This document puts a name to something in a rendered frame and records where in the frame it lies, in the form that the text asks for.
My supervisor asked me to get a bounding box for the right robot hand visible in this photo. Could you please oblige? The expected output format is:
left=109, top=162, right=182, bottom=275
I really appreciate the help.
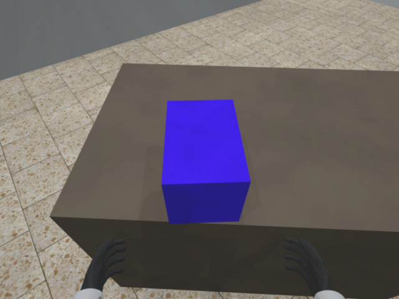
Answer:
left=282, top=237, right=335, bottom=297

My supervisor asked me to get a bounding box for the carton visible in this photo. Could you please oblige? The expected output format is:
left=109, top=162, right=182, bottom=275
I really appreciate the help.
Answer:
left=161, top=100, right=251, bottom=224

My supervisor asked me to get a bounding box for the left robot hand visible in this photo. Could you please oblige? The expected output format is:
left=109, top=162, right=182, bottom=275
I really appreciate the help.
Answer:
left=81, top=237, right=127, bottom=292

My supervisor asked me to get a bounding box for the pedestal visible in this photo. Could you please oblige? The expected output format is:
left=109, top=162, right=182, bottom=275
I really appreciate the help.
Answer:
left=49, top=63, right=399, bottom=299

